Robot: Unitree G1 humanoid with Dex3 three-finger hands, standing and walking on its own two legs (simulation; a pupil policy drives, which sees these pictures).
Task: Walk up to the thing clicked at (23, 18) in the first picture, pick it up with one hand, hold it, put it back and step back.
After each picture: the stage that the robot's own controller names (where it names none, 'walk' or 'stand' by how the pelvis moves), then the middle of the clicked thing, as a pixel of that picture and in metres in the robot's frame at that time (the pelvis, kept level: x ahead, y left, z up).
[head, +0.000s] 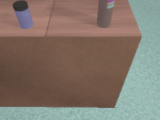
stand; (23, 15) +0.70 +0.31 +0.07
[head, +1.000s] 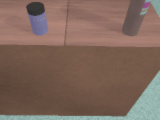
walk; (38, 19) +0.59 +0.20 +0.10
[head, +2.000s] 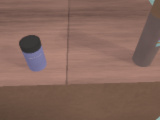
stand; (34, 54) +0.42 +0.20 +0.09
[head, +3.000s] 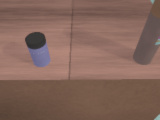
stand; (38, 50) +0.45 +0.19 +0.08
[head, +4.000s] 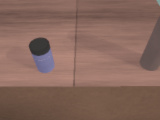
stand; (42, 56) +0.42 +0.17 +0.07
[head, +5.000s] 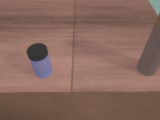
stand; (40, 61) +0.41 +0.17 +0.07
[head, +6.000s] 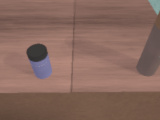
stand; (40, 62) +0.41 +0.18 +0.07
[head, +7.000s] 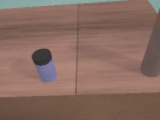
rise first; (45, 66) +0.40 +0.18 +0.07
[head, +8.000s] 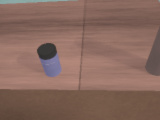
go down; (50, 60) +0.42 +0.17 +0.08
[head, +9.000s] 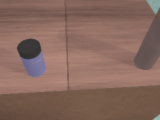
go down; (32, 58) +0.41 +0.17 +0.09
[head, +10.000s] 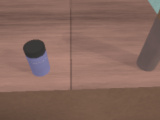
go down; (37, 58) +0.42 +0.16 +0.09
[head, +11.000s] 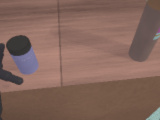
close in; (24, 56) +0.41 +0.19 +0.11
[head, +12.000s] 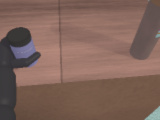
lift; (23, 48) +0.43 +0.19 +0.12
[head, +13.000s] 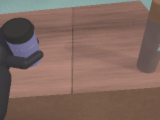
lift; (24, 44) +0.33 +0.16 +0.26
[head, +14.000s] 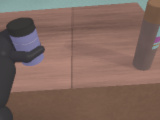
lift; (26, 42) +0.35 +0.17 +0.24
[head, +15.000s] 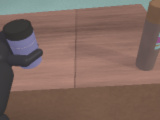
hold; (24, 45) +0.33 +0.17 +0.25
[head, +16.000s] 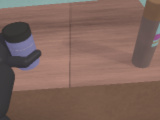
hold; (22, 47) +0.35 +0.18 +0.23
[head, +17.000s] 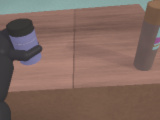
crouch; (25, 42) +0.36 +0.18 +0.24
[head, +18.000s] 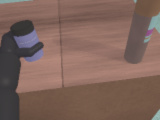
lower; (28, 41) +0.44 +0.17 +0.17
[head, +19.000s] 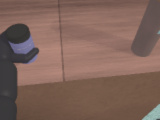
lower; (23, 44) +0.44 +0.19 +0.12
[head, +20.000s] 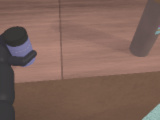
lower; (20, 47) +0.43 +0.20 +0.12
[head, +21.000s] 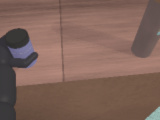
lower; (22, 49) +0.43 +0.19 +0.12
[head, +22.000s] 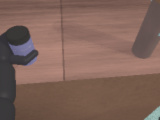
rest; (22, 46) +0.43 +0.19 +0.12
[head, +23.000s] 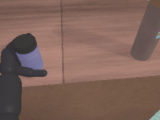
withdraw; (29, 54) +0.41 +0.18 +0.11
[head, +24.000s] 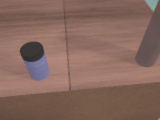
sink last; (36, 62) +0.39 +0.16 +0.11
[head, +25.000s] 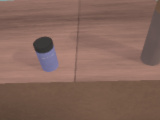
stand; (46, 54) +0.43 +0.17 +0.10
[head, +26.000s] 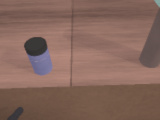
stand; (39, 56) +0.40 +0.17 +0.11
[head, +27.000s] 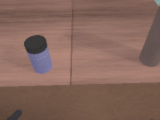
stand; (39, 55) +0.41 +0.17 +0.12
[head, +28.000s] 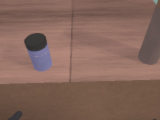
stand; (39, 53) +0.42 +0.17 +0.13
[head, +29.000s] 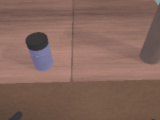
stand; (40, 52) +0.41 +0.17 +0.13
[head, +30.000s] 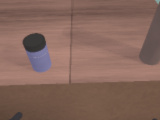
stand; (38, 53) +0.41 +0.17 +0.13
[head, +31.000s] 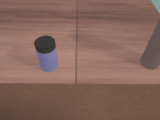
stand; (47, 54) +0.42 +0.16 +0.09
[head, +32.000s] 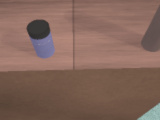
walk; (42, 40) +0.45 +0.15 +0.09
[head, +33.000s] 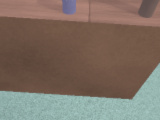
walk; (69, 0) +0.74 +0.08 +0.09
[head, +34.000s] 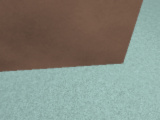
stand; out of the picture +1.05 +0.20 +0.10
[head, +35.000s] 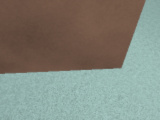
stand; out of the picture +1.05 +0.17 +0.07
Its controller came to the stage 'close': yes
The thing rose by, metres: 0.22
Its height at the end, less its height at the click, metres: +0.00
